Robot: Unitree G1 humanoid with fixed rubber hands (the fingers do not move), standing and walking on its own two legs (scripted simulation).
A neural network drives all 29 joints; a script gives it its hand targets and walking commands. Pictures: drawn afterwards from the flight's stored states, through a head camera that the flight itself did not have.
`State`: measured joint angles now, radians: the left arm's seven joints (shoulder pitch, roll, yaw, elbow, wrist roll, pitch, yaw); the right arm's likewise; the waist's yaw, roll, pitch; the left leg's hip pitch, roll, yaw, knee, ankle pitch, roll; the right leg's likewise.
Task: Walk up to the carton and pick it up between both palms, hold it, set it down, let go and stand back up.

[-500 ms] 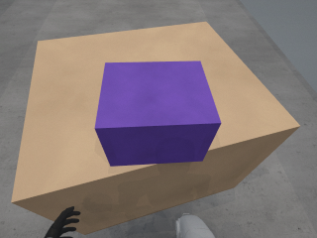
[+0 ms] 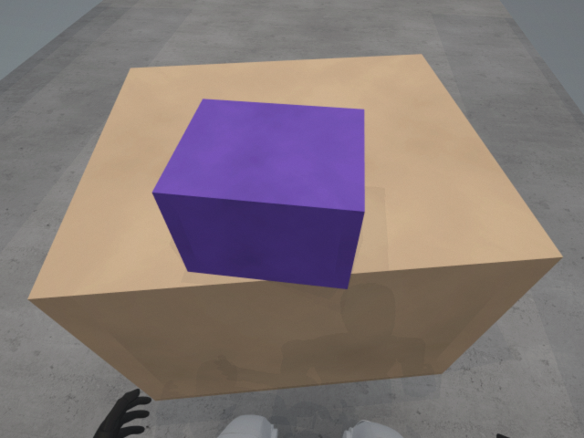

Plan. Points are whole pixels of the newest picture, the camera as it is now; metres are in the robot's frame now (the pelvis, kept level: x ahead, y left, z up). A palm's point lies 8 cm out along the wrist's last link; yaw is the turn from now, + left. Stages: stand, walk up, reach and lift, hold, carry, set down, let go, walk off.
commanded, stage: walk up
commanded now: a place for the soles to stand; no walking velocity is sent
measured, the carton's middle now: (273, 192) +0.48 +0.06 +0.04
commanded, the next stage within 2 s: none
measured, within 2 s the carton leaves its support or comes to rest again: neither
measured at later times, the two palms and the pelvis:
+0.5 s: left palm out of the picture +0.06 +0.26 -0.09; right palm out of the picture +0.11 -0.27 -0.10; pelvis +0.01 -0.01 +0.01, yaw +8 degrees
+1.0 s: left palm out of the picture +0.12 +0.26 -0.08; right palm (484, 395) +0.19 -0.24 -0.06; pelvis +0.03 +0.00 +0.02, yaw +8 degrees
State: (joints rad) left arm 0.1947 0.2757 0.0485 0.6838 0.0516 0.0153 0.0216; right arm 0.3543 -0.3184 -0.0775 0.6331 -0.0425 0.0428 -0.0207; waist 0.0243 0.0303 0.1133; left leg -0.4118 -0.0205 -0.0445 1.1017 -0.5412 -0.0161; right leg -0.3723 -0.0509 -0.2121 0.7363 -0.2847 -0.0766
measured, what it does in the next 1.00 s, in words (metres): steps on the spot: left foot, then right foot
